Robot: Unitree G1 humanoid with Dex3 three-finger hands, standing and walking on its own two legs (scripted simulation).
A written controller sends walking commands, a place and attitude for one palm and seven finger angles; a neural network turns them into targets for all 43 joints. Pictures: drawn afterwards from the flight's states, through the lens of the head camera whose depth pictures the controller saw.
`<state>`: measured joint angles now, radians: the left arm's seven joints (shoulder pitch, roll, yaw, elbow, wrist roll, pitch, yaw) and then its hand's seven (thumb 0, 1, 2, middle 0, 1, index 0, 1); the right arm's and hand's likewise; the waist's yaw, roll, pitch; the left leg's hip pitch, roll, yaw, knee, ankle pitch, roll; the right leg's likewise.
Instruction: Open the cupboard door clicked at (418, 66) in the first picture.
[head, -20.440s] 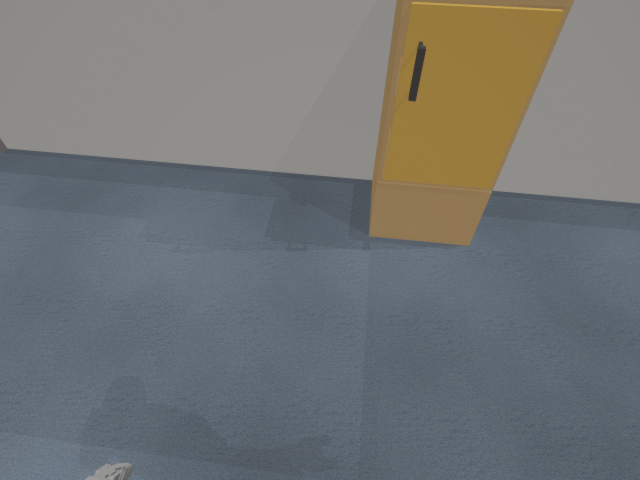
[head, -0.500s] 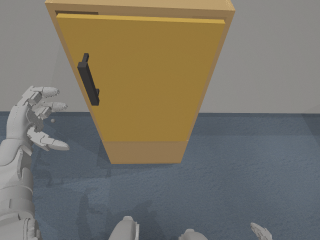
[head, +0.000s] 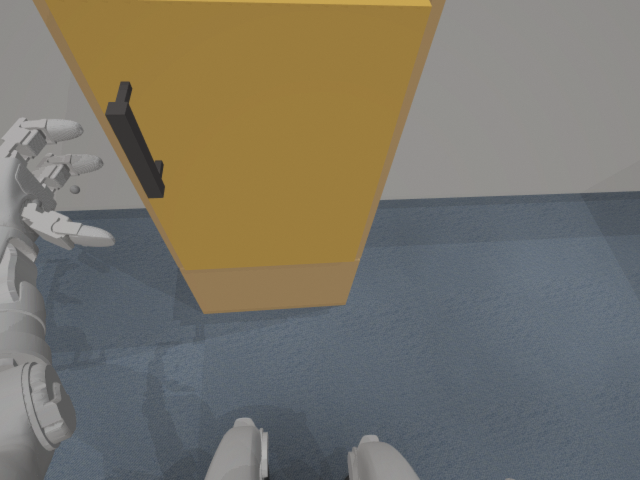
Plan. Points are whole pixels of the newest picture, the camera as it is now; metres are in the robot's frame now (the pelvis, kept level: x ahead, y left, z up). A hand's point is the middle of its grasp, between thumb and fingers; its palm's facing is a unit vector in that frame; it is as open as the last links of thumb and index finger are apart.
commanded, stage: move the hooked fingers beside the handle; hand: left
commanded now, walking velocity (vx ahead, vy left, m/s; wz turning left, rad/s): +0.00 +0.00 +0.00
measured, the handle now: (141, 144) +0.52 +0.24 +0.07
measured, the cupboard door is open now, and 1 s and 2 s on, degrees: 0 0 0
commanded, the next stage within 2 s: slide the fingers in behind the handle in 1.10 s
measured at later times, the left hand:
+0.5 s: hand (73, 169) +0.47 +0.30 +0.08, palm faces +0.08 -1.00 +0.00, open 14.0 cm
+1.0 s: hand (69, 172) +0.47 +0.31 +0.08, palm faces +0.09 -1.00 +0.01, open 14.0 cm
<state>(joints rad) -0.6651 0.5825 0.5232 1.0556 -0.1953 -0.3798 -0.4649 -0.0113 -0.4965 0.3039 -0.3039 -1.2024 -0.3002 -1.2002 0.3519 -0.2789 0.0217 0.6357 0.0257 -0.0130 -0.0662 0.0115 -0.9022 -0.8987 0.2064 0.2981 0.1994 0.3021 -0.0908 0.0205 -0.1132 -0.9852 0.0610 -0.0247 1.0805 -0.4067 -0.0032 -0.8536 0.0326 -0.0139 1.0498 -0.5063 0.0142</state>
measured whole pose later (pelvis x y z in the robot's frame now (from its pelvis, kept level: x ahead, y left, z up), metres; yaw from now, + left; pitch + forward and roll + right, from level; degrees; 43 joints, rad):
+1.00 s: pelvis +0.00 +0.01 -0.01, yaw -1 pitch +21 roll -5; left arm -0.81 0.68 0.54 1.17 -0.15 -0.38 -0.46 -0.01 -0.50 0.30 -0.30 -1.20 -0.30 -1.20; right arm 0.34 -0.28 0.04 0.61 0.02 0.04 -0.06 0.01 -0.90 -0.90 0.21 0.30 0.20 0.30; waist -0.13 0.01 -0.11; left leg -1.08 0.07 -0.04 1.13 -0.42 0.01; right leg -0.93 0.04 -0.02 1.07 -0.51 0.03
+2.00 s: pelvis +0.00 +0.00 -0.01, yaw +0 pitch +20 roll -4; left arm -0.77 0.53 0.44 1.10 -0.14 -0.38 -0.32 -0.01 -0.50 0.30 -0.30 -1.20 -0.30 -1.20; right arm 0.35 -0.26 0.02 0.63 0.01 0.05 -0.04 0.01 -0.90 -0.90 0.21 0.30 0.20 0.30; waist -0.13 0.03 -0.12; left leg -1.04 0.06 -0.03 1.11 -0.42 0.00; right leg -0.90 0.04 -0.02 1.07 -0.52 0.01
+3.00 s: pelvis +0.00 +0.00 -0.01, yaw +0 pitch +20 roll -3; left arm -0.77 0.47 0.41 1.09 -0.13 -0.41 -0.25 -0.01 -0.47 0.32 -0.31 -1.21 -0.32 -1.21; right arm 0.36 -0.26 0.02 0.64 0.01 0.05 -0.03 0.01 -0.90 -0.90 0.21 0.30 0.20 0.30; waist -0.13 0.03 -0.12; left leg -1.04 0.06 -0.03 1.11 -0.42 -0.01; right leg -0.90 0.04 -0.02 1.07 -0.52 0.01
